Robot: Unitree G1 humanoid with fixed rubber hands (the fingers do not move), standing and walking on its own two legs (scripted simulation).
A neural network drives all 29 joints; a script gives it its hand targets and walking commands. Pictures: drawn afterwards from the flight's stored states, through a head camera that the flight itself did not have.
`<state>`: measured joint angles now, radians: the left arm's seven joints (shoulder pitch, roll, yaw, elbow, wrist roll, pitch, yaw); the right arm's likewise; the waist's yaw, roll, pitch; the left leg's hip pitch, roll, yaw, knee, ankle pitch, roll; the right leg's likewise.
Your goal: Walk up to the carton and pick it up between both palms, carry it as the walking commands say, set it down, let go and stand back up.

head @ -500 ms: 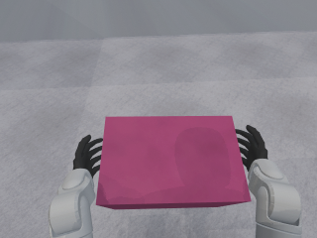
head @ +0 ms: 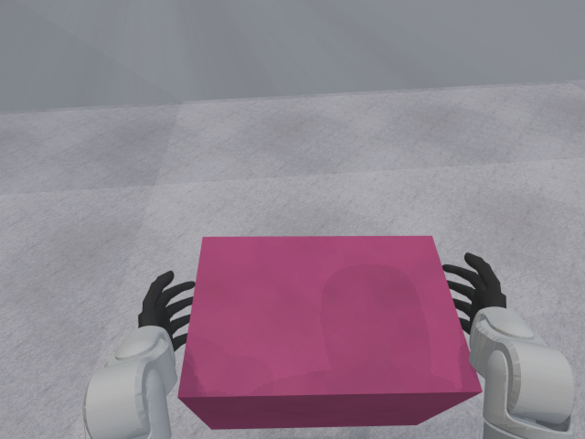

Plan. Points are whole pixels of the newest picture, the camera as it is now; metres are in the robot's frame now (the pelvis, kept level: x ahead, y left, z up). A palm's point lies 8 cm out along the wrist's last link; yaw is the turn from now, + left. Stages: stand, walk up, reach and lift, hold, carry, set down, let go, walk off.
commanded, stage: carry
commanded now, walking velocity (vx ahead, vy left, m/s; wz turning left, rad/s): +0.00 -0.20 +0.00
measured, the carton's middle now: (316, 337) +0.26 -0.01 +0.02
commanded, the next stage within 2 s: none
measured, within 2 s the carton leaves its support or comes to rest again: neither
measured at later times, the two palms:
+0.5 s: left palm (217, 353) +0.21 +0.11 +0.09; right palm (551, 334) +0.21 -0.27 +0.10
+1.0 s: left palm (308, 401) +0.16 +0.01 +0.08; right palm out of the picture +0.19 -0.37 +0.09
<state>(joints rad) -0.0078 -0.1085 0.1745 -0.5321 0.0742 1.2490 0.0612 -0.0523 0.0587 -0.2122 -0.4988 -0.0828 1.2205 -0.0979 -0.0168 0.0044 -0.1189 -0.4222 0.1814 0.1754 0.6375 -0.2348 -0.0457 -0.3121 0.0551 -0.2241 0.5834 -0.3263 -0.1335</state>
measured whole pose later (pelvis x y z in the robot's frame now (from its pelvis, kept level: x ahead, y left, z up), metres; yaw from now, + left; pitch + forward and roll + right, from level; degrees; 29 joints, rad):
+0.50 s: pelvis -0.03 -0.08 +0.00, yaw +0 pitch +4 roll -2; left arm -0.01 -0.13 0.19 -0.56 0.06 1.18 0.05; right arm -0.03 0.11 -0.24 -0.57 -0.10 1.16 -0.09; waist 0.01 0.03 -0.05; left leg -0.41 0.24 0.14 0.61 -0.26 -0.10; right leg -0.35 -0.03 -0.18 0.56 -0.27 -0.02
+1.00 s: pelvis -0.07 -0.19 +0.00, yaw +3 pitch +4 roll +1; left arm 0.02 -0.13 0.19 -0.59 0.08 1.18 0.05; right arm -0.05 0.12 -0.24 -0.54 -0.08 1.14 -0.08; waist -0.01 -0.03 -0.03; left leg -0.45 0.09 0.16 0.91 -0.52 -0.03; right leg -0.37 0.03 -0.29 0.54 -0.26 -0.18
